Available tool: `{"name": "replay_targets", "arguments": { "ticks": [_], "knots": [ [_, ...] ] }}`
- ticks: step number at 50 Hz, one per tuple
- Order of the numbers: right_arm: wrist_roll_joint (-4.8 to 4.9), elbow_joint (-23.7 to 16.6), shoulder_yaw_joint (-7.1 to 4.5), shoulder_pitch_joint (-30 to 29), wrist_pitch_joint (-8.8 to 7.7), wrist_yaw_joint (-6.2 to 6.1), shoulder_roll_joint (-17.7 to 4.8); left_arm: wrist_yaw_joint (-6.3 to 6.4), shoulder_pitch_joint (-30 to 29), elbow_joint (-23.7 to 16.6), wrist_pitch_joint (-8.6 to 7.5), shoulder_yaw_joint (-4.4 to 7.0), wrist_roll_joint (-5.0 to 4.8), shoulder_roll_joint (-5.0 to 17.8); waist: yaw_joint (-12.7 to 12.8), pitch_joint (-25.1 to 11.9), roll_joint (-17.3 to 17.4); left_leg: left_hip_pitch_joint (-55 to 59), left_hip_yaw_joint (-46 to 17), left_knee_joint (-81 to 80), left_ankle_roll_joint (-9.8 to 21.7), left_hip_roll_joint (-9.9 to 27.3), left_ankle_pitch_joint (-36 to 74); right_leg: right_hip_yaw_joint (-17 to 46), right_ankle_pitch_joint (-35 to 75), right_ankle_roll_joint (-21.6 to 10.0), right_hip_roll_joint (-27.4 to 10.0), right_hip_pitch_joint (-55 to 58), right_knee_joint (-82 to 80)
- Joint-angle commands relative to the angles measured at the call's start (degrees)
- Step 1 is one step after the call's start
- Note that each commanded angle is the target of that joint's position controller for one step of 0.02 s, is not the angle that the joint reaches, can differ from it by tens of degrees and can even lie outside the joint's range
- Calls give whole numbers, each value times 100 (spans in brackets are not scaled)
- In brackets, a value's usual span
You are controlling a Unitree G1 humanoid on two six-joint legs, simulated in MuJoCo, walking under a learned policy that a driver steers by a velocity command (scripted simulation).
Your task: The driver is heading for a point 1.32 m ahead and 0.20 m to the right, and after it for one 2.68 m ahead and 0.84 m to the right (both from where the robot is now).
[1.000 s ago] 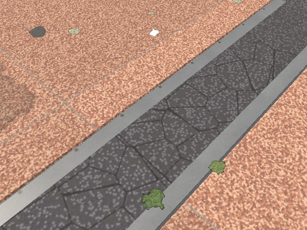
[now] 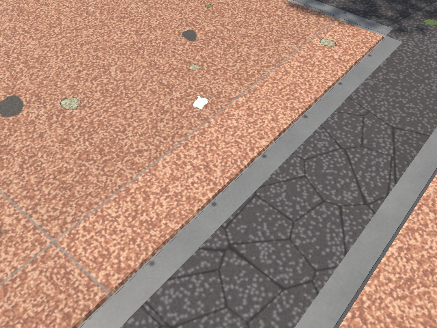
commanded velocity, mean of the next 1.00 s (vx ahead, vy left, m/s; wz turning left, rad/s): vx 0.50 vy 0.00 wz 0.00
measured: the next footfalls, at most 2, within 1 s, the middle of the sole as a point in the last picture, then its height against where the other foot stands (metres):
right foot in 0.30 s outside the picture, level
left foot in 0.86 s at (197, 288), level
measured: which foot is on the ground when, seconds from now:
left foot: down 0.00-0.32, up 0.34-0.84, down 0.86-1.00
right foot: up 0.00-0.28, down 0.30-0.86, up 0.88-1.00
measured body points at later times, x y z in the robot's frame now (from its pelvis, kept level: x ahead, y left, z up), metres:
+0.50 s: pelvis +0.27 -0.08 +0.00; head +0.29 -0.10 +0.45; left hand +0.33 +0.18 -0.12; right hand +0.36 -0.35 -0.14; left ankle +0.27 +0.08 -0.66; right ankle +0.29 -0.16 -0.74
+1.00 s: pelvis +0.55 -0.01 -0.01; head +0.57 +0.00 +0.44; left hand +0.58 +0.25 -0.15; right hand +0.67 -0.27 -0.13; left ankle +0.61 +0.07 -0.74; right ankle +0.44 -0.16 -0.65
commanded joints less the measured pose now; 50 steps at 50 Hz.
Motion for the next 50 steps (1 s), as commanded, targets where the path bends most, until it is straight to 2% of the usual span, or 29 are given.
{"name": "replay_targets", "arguments": {
  "ticks": [1,5,10,12,13,14,15,16,17,18,19,20,22,23,25,28,32,38,40,41,42,43,44,45,46,47,48,49,50],
  "knots": [
    [10,-320,-123,-223,-93,-114,-761,37,187,-244,32,66,68,238,266,304,439,-533,-1243,-1159,986,1626,379,17,870,157,-245,-176,-830],
    [98,-225,-150,225,-21,-195,-918,-28,-716,-476,-28,33,22,163,-59,308,455,-60,-953,-1064,726,1529,467,-193,1731,203,8,-13,-2430],
    [147,-30,-179,650,94,-206,-970,-199,-1436,-756,-80,10,-57,232,-281,468,544,815,-1027,-667,645,1859,324,-251,1293,104,179,-12,-3288],
    [152,-16,-214,608,152,-221,-1039,-261,-1341,-800,-133,45,-58,350,-146,407,612,1075,-1104,-368,559,2004,564,-289,842,-57,263,266,-3528],
    [151,-35,-227,509,183,-225,-1084,-273,-1072,-749,-156,91,-54,444,37,270,676,1098,-1073,-68,493,1994,1112,-396,673,-147,382,706,-3640],
    [135,-71,-209,383,213,-225,-1053,-261,-453,-572,-170,198,-41,617,383,-76,658,1018,-876,659,372,1776,2067,-552,606,-277,575,1555,-3772],
    [66,-154,-131,323,221,-222,-856,-221,656,-258,-184,359,-25,973,822,-800,463,412,-570,2027,188,1422,2277,-291,742,-525,360,3088,-3665],
    [-3,-323,44,740,130,-192,-327,-191,1578,-110,-159,518,93,1644,865,-1754,-731,-1675,-108,4358,-212,663,439,1872,532,-1279,-1122,5399,-3773],
    [107,-241,108,954,-24,-157,-170,-225,1775,-23,-129,458,70,1426,808,-2251,-1492,-2992,-707,5582,-295,172,-2422,3905,-166,-1773,-1696,6123,-4701],
    [243,-321,-55,507,-124,-134,-830,-234,1349,-99,-144,319,37,986,773,-1497,-918,-3533,-1068,6096,-166,571,-2201,3351,-367,-1467,-1499,5509,-4790],
    [287,-459,-89,49,-156,-137,-946,-228,807,-236,-134,238,31,741,625,-936,-547,-3535,-915,5991,-91,889,-1647,2437,-6,-1237,-1275,4692,-4858],
    [222,-488,-102,-171,-127,-172,-868,-257,366,-305,-127,176,50,575,440,-536,-126,-3280,-792,5629,-124,1116,-1187,1801,477,-1123,-1006,3877,-5077],
    [129,-463,-143,-78,34,-207,-675,-302,127,-275,-142,112,103,360,142,-243,-223,-2674,-780,5063,-182,1349,-711,1091,884,-977,-629,3032,-5450],
    [121,-430,-132,15,100,-212,-541,-308,225,-202,-160,123,103,383,89,-204,-223,-2549,-722,4958,-221,1347,-612,906,1157,-1019,-558,2866,-5552],
    [100,-503,-151,-122,169,-230,-508,-268,440,-63,-179,168,105,546,39,-59,-131,-2768,-685,4636,-305,1368,-295,614,1658,-1089,-524,2815,-5679],
    [54,-741,-172,-803,172,-230,-494,-166,735,77,-128,189,96,638,174,108,-60,-3257,-665,3703,-415,1376,451,383,1916,-1059,-512,3040,-5772],
    [84,-962,-131,-1619,127,-165,-378,-86,1043,212,-82,190,43,717,413,282,-102,-3033,-476,2375,-414,1191,1323,63,1565,-895,-371,3148,-5890],
    [151,-1297,-95,-2427,45,9,-422,-30,1478,513,46,242,-17,786,583,565,-121,-3178,-437,1516,-228,1042,894,97,1601,-840,-757,4135,-5533],
    [155,-1313,-127,-2304,5,62,-521,-7,1386,525,96,279,-28,855,435,448,-190,-2779,-346,1355,-93,930,479,88,2142,-753,-838,4316,-5229],
    [152,-1253,-182,-2022,-10,65,-634,-3,1274,502,118,295,-24,912,258,253,-280,-2239,-212,1312,-10,771,308,35,2946,-692,-802,4309,-4912],
    [141,-1076,-282,-1414,-15,46,-796,-3,1140,474,149,292,-14,915,-86,-116,-312,-1338,-26,1230,108,554,293,-126,3881,-589,-624,4190,-4216],
    [132,-752,-433,-374,-9,3,-1092,-6,1077,415,168,234,26,779,-520,-749,-190,152,-120,1313,297,602,445,-350,3935,-414,-298,3601,-2999],
    [55,-571,-562,626,17,-54,-1621,-22,1360,292,125,113,163,476,-647,-1685,780,2203,-1760,1456,812,1930,510,-608,1813,-166,224,1974,-918],
    [46,-481,-540,818,37,-6,-1672,-98,1931,361,-21,-64,63,-171,-338,-2357,2008,3502,-4378,433,1535,2859,-767,-66,-2079,60,1143,123,625],
    [103,-514,-410,579,18,-7,-1179,-117,1392,335,-142,96,-118,513,-474,-1797,1364,3067,-4275,106,1234,2643,-1334,462,-2054,-76,793,-492,1216],
    [119,-638,-340,-5,7,-27,-965,-115,812,126,-203,160,-205,756,-356,-992,1052,2183,-3428,-9,974,2488,-1015,267,-1469,-167,491,-740,1160],
    [79,-739,-276,-485,-1,-18,-812,-69,557,85,-196,174,-151,736,-150,-586,524,1268,-2773,-174,869,2299,-371,129,-906,-152,193,-450,904],
    [20,-761,-243,-726,-18,1,-679,-32,518,72,-149,212,-61,649,44,-340,483,594,-2313,-341,809,2094,43,115,-582,-127,9,-125,564],
    [-28,-728,-205,-793,-32,17,-555,-25,669,101,-68,221,-34,530,218,-304,605,227,-1994,-517,752,1918,180,150,-390,-124,-117,236,364]
  ]
}}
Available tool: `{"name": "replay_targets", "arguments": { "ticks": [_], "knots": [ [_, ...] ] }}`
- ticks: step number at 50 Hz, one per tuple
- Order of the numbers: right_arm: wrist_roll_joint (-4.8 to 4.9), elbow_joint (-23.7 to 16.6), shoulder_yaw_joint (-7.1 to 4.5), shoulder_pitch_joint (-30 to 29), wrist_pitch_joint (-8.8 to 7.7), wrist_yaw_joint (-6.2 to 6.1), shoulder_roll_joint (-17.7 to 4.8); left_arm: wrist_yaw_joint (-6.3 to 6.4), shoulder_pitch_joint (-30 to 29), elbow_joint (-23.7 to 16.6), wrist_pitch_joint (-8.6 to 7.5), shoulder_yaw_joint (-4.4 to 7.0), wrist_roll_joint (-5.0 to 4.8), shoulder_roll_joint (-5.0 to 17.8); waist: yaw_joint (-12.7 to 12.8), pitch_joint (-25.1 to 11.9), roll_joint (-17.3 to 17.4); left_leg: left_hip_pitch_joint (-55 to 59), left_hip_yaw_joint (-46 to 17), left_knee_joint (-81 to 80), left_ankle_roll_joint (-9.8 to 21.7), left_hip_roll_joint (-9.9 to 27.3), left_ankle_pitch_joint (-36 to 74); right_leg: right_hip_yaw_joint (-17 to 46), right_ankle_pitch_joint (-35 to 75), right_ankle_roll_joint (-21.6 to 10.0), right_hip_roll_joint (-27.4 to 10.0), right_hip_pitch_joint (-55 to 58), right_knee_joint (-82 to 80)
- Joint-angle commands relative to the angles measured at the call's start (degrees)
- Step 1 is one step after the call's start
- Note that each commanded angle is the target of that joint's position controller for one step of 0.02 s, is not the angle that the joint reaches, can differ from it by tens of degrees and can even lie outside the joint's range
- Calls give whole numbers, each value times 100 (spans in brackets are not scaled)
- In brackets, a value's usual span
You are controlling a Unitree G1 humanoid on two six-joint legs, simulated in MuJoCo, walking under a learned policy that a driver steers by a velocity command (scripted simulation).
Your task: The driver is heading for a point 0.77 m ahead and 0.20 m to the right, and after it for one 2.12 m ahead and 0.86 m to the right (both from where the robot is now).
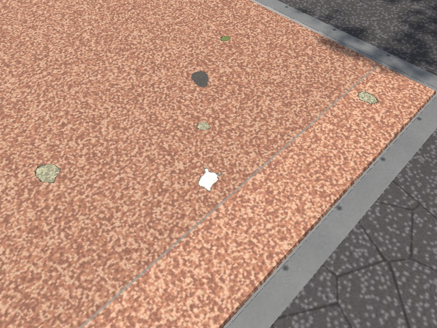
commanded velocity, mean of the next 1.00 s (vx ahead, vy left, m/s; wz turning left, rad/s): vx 0.50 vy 0.00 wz -0.31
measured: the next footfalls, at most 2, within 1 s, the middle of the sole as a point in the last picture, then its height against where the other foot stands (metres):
right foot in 0.44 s outside the picture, level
left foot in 0.96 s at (224, 250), level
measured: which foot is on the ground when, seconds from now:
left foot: down 0.00-0.46, up 0.48-0.94, down 0.96-1.00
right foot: up 0.00-0.42, down 0.44-0.96, up 0.98-1.00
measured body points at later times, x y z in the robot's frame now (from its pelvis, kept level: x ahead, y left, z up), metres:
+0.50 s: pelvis +0.28 -0.06 -0.02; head +0.31 -0.07 +0.43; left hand +0.48 +0.18 -0.12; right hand +0.25 -0.33 -0.16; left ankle +0.09 +0.08 -0.68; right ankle +0.38 -0.14 -0.74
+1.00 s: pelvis +0.56 -0.07 -0.01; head +0.59 -0.07 +0.44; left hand +0.66 +0.20 -0.14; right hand +0.70 -0.37 -0.08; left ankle +0.69 +0.01 -0.74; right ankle +0.38 -0.14 -0.70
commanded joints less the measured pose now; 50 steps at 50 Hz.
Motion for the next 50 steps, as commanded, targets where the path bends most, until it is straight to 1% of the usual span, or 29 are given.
{"name": "replay_targets", "arguments": {
  "ticks": [1,2,5,7,11,13,16,18,20,21,22,23,24,25,26,27,28,29,30,32,34,38,41,44,46,47,48,49,50],
  "knots": [
    [-68,-145,-66,153,-82,15,-418,53,173,-326,17,153,27,380,77,-396,579,1074,-1780,-1733,921,1476,402,272,618,-27,-620,-1042,-78],
    [-55,-80,-81,254,-96,0,-486,64,197,-320,68,152,31,303,112,-319,572,940,-1604,-1835,964,1445,587,221,686,11,-643,-1042,-223],
    [-46,64,-134,567,-93,-108,-723,90,-379,-533,126,190,99,364,37,-50,417,1019,-1319,-2022,1018,1452,1033,181,1367,184,-701,-1637,-965],
    [-29,136,-128,763,-47,-174,-736,70,-770,-658,111,189,120,326,-60,8,401,1211,-1140,-2046,935,1394,1174,145,1946,250,-675,-1876,-1590],
    [27,265,-118,1104,-3,-227,-785,-12,-1537,-862,61,125,84,195,-304,157,446,1403,-782,-2084,750,1233,1066,-75,2773,246,-452,-1670,-2852],
    [51,369,-125,1316,25,-233,-813,-64,-1877,-967,45,93,56,185,-428,257,444,1693,-765,-2024,749,1311,988,-135,2771,237,-369,-1685,-3222],
    [36,504,-165,1468,99,-255,-865,-188,-2197,-1124,17,50,3,199,-506,363,469,2366,-608,-1808,709,1584,1144,-174,2458,97,-309,-1882,-3537],
    [40,542,-199,1412,142,-281,-895,-274,-2236,-1221,5,51,-17,262,-422,336,514,2699,-496,-1551,611,1745,1623,-208,2005,-85,-237,-1803,-3621],
    [39,476,-243,1167,180,-307,-1008,-315,-1811,-1184,10,136,-5,463,-116,-15,662,2786,-242,-909,453,1731,3291,-438,1557,-309,74,-951,-3652],
    [38,430,-245,1023,218,-322,-1017,-311,-1148,-1010,20,245,16,627,257,-421,658,2660,-11,-78,324,1566,4174,-625,1626,-451,324,-6,-3765],
    [-2,344,-202,1011,241,-348,-924,-278,-215,-732,42,408,21,925,620,-952,483,2034,238,1161,127,1292,4077,-451,1809,-634,358,1381,-3793],
    [-98,157,-65,1390,165,-319,-548,-221,630,-620,71,569,85,1502,622,-1724,-552,-108,412,3358,-217,712,2034,1759,1598,-1380,-959,3621,-3819],
    [-89,179,83,1557,-33,-230,-185,-233,730,-588,77,523,0,1449,460,-2233,-1369,-1728,-305,4833,-401,-219,-2118,4323,795,-2052,-1823,4664,-4923],
    [94,49,-42,1081,-229,-149,-691,-227,525,-640,74,398,26,1067,572,-1833,-964,-2380,-982,5282,-224,172,-2042,3977,428,-1750,-1635,4421,-5089],
    [219,-140,-65,541,-327,-137,-847,-205,105,-780,60,348,65,869,510,-1175,-609,-2508,-901,5134,-109,431,-1589,3133,793,-1531,-1411,3642,-5128],
    [150,-178,-82,323,-352,-173,-822,-215,-285,-879,43,301,104,747,293,-730,-17,-2273,-849,4630,-98,653,-1179,2525,1376,-1412,-1190,2718,-5263],
    [38,-182,-150,289,-300,-224,-868,-211,-532,-969,24,245,138,582,86,-566,107,-1855,-863,4139,-125,834,-963,2133,1852,-1309,-1014,2079,-5381],
    [-7,-219,-168,334,-220,-243,-808,-205,-628,-1023,27,220,160,534,-65,-495,34,-1539,-878,3892,-169,887,-888,1994,2044,-1301,-890,1670,-5513],
    [-34,-249,-173,384,-148,-262,-718,-187,-610,-1038,28,233,132,592,-139,-447,-26,-1413,-855,3630,-243,891,-864,1888,2125,-1331,-830,1436,-5608],
    [-85,-353,-175,206,-48,-308,-621,-110,-414,-1022,13,280,89,779,-145,-293,-100,-1445,-751,3052,-428,835,-520,1623,2247,-1369,-726,1096,-5752],
    [-98,-536,-174,-295,-19,-331,-589,-22,-162,-988,22,319,74,915,-10,-124,-117,-1624,-726,2247,-565,741,180,1493,2186,-1283,-623,992,-5811],
    [-47,-800,-114,-1108,-71,-260,-426,57,174,-925,85,324,34,907,273,-19,-303,-1167,-685,749,-584,411,1384,1289,1731,-954,-328,802,-5691],
    [17,-995,-101,-1493,-117,-199,-493,64,423,-836,124,332,-6,896,410,-8,-339,-1025,-764,303,-561,295,1418,1587,1564,-896,-448,1122,-5443],
    [38,-1113,-136,-1571,-215,-122,-690,111,471,-845,196,351,-5,913,351,-54,-391,-844,-862,-96,-484,230,892,2052,1647,-844,-617,1637,-4931],
    [49,-1017,-194,-1085,-282,-119,-837,131,338,-930,243,362,16,911,62,-220,-564,-131,-762,-325,-327,182,529,2224,2004,-745,-564,1684,-4490],
    [-3,-868,-279,-459,-308,-153,-1014,118,232,-1019,244,307,38,756,-240,-610,-521,857,-789,-395,-140,314,545,2072,2313,-589,-271,1461,-3865],
    [-81,-756,-372,500,-313,-200,-1338,87,130,-1166,219,196,115,465,-666,-1392,-44,2386,-1562,-200,227,1209,375,1590,1776,-375,98,702,-2344],
    [-114,-583,-492,1103,-208,-207,-1769,70,938,-1302,151,83,-37,94,-379,-2175,1846,4367,-3982,-525,1141,2525,-521,800,-827,24,889,-1364,-569],
    [-3,-637,-378,1014,-167,-175,-1261,91,991,-1219,138,155,-109,633,-413,-1938,1681,4254,-4675,-812,1119,2684,-1531,915,-1274,62,422,-2154,320]
  ]
}}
